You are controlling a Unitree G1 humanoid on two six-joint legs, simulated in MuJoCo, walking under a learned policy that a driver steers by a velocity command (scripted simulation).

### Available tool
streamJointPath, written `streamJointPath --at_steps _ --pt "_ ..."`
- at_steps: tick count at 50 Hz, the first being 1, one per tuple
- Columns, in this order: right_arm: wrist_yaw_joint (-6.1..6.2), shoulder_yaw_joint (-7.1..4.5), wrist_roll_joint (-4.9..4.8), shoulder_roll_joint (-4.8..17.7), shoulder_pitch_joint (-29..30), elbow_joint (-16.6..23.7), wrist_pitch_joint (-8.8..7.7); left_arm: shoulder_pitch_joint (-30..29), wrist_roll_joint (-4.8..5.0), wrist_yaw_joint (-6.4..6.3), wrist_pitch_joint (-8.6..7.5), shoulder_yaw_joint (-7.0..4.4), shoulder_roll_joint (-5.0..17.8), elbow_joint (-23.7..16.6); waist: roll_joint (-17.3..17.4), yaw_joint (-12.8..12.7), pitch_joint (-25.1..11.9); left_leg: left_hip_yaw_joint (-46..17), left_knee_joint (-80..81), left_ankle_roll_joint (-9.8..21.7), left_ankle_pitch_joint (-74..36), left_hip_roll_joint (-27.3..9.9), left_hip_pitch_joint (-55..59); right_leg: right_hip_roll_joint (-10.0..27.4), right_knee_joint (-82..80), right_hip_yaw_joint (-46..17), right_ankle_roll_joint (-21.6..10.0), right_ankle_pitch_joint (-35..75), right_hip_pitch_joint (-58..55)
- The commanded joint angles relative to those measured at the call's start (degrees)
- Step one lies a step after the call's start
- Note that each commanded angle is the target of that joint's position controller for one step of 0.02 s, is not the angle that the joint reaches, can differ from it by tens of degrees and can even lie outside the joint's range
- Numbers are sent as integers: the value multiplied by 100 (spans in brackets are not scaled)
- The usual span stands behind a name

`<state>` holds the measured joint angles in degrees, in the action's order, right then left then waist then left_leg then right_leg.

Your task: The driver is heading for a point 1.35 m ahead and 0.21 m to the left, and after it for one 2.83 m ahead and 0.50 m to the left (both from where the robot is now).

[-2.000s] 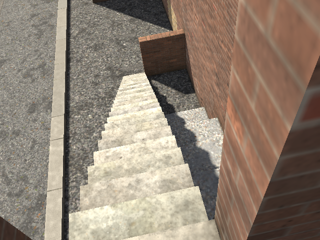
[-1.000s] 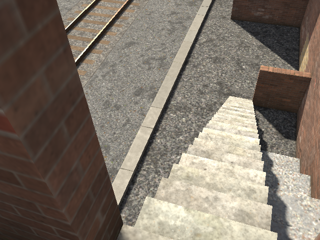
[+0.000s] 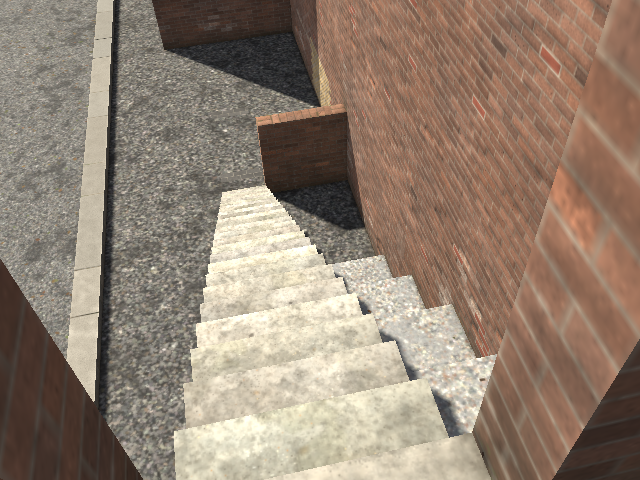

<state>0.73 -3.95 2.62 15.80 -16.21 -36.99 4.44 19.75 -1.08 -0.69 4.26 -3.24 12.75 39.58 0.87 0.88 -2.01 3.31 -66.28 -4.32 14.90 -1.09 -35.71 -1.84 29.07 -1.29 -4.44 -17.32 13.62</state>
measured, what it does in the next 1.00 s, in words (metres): walks ahead: left foot, then right foot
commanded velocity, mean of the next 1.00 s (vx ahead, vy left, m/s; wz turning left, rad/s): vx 0.50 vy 0.00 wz -0.09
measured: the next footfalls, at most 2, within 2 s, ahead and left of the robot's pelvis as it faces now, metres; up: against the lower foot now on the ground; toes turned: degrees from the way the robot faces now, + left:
left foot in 0.24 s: +0.08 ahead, +0.13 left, +0.00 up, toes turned -3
right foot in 0.68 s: +0.35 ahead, -0.06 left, +0.00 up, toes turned -8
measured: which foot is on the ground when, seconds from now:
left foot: up 0.00-0.22, down 0.24-0.68, up 0.70-1.00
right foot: down 0.00-0.22, up 0.24-0.66, down 0.68-1.00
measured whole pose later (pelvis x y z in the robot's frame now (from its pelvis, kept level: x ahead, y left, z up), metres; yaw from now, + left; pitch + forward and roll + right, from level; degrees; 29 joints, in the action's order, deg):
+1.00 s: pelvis +0.34 +0.01 +0.00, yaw -1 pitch -1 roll -1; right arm -1.2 -3.0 1.9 12.9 -17.5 -44.0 2.4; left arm 25.7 -1.1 -2.4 -4.1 -2.1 13.2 47.6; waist 1.3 -1.0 2.1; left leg -4.2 -55.8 3.8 4.1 -0.5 -35.3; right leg -2.4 26.9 8.6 -4.7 -17.8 8.0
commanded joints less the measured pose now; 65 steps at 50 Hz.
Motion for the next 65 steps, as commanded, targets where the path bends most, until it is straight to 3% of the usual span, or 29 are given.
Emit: streamJointPath --at_steps 1,7,11,12,13,14,16,18,26,31,33,34,35,36,38,42,44,46,48,50,51,54,57,58,59,60,61,62,65 --pt "-97 9 -58 291 642 542 -230 -343 -55 56 -371 -254 876 -488 -151 -177 324 -197 420 -67 -30 -132 -719 1023 -1758 -1791 -963 -1607 -280" --pt "-120 58 -100 360 995 709 -349 148 -91 117 -604 -283 957 -229 -825 -467 318 -232 2381 188 736 -113 287 1247 -1651 -2024 -1064 -1621 -571" --pt "-34 4 -79 388 -688 159 -497 -379 -30 174 -600 -208 657 -286 -184 432 366 44 3823 556 489 192 3715 474 -431 -1448 -566 -1976 1712" --pt "16 -81 63 828 -1543 76 -605 -566 -35 182 -641 -57 77 -434 1103 806 168 -1946 4748 756 2271 -1258 4403 -225 1764 -724 -247 -1758 2500" --pt "11 -238 46 1556 -1787 -10 -607 -610 27 203 -720 -25 33 -676 1850 723 317 -4373 5866 1236 3590 -2221 4457 -757 2995 -510 -101 -1653 3859" --pt "53 -174 -39 1229 -1462 -17 -640 -852 -118 157 -700 -113 388 -655 871 527 842 -4684 5993 1493 4048 -2340 4042 -386 3770 -926 -105 -1066 4328" --pt "61 -5 -29 753 -544 115 -761 -769 -207 286 -641 -262 670 -510 349 -15 887 -3060 5589 1266 2848 -1642 3465 -149 3931 -836 -49 -177 3948" --pt "84 93 -67 491 -421 10 -847 -493 -232 420 -552 -253 577 -333 590 -194 663 -2080 5727 1202 1717 -1174 3035 -6 3819 -504 136 353 3306" --pt "-90 -1 -189 596 -1129 -638 -924 -1674 -39 375 -599 120 -37 -616 503 160 770 -540 5264 1525 -2852 -818 2688 163 1632 681 283 1196 2074" --pt "43 17 -265 778 -1280 -1042 -774 -1048 -49 233 -693 105 144 -354 612 36 160 -405 3994 1481 -6208 -1029 4012 -318 397 842 -123 678 995" --pt "135 77 -469 744 -1332 -1150 -819 464 -183 -30 -761 -142 605 -11 250 -729 -577 -211 1963 1266 -5021 -773 2900 -59 -171 446 -387 1134 -1296" --pt "104 194 -453 270 -1397 -958 -868 1174 -305 -122 -789 -236 1107 97 -764 -829 -1256 -100 101 1129 -1604 -377 1792 1500 -128 -1299 -716 1327 -2423" --pt "91 206 -490 115 -1866 -800 -859 1066 -140 -47 -733 -256 1284 55 -1614 -476 -1484 -463 -1661 956 1520 655 381 2547 -758 -3613 -1627 1638 -2735" --pt "87 94 -282 510 -1182 -649 -784 899 58 -11 -689 -248 835 109 -770 -734 -852 -1003 -2025 1042 1030 398 -240 2464 -959 -3249 -1734 843 -2077" --pt "62 87 -214 278 -850 -495 -799 617 -25 -18 -667 -149 590 318 21 -297 239 -1000 -1627 947 794 116 -556 2083 -1138 -2139 -1304 950 -918" --pt "-131 -47 -200 203 -1608 -813 -322 98 -58 -145 -911 13 387 272 -950 252 244 -1040 -409 660 131 66 599 1389 -1445 -745 -585 1226 348" --pt "-194 -68 -225 164 -950 -695 -232 134 -10 -212 -895 29 475 295 -843 130 708 -975 343 633 -356 53 494 1278 -1683 -383 -463 852 683" --pt "-228 53 -34 -96 -226 -414 -279 400 84 -190 -933 -40 719 404 -514 -9 920 -635 1156 686 -1118 93 594 1154 -1694 55 -370 1155 784" --pt "-173 63 -19 -109 -457 -447 -200 372 45 -237 -887 -67 822 411 -519 69 707 -473 1229 786 -1121 254 877 1262 -1150 381 -134 3061 529" --pt "-200 -38 -75 134 -707 -620 -179 553 -41 -170 -978 -42 872 496 -725 21 355 -302 261 960 -1603 130 696 1509 -627 226 -406 2733 130" --pt "-182 -59 -165 209 -643 -596 -224 471 -39 -107 -866 -35 926 502 -520 -8 216 -336 61 996 -1713 -7 353 1701 -564 106 -542 3057 -315" --pt "-165 -45 15 193 -302 -450 -241 533 -116 -110 -630 21 902 592 -590 -208 553 -103 755 1018 87 139 344 1791 -20 569 -567 4338 -634" --pt "-188 6 -26 42 -1064 -544 -184 300 -249 -181 -410 15 1236 715 -906 114 436 232 2082 1220 1724 590 1976 1824 1222 967 -369 6162 -182" --pt "-155 -41 21 18 -1855 -721 -230 192 -163 -211 -382 -21 1297 816 -601 537 41 -61 2842 1412 1419 663 2870 1761 2499 967 -242 5547 199" --pt "-87 -133 -37 474 -2092 -800 -306 66 -137 -202 -395 37 958 735 639 627 310 -1809 3984 1779 -442 -174 3498 1157 4357 965 12 2338 1650" --pt "-165 -105 -253 829 -1315 -449 -459 -48 -100 -145 -466 160 508 372 1144 -88 449 -4364 4194 2285 -2736 -1332 3571 138 4890 300 333 -768 3140" --pt "-208 -268 -441 1074 -1513 -604 -470 -531 -106 -130 -476 74 785 204 605 122 312 -4538 4275 2857 -2499 -1519 3168 293 4756 -293 566 -892 3159" --pt "-172 -221 -368 855 -1267 -611 -451 -629 5 -120 -499 -2 929 285 284 -31 476 -4074 4180 2843 -2042 -1426 2877 414 4651 -306 652 -789 3107" --pt "18 51 -278 246 -704 -449 -361 -302 -210 -35 -328 51 665 745 433 -306 518 -2907 3780 2171 -1940 -592 1935 605 4090 -163 753 -454 2599"
Velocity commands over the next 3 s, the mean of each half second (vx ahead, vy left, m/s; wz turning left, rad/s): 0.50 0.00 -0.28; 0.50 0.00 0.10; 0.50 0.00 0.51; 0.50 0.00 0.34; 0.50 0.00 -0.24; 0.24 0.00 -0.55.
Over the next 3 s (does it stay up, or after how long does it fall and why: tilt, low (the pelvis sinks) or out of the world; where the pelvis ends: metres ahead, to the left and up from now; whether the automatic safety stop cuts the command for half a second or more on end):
stays up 0.94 0.20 -0.43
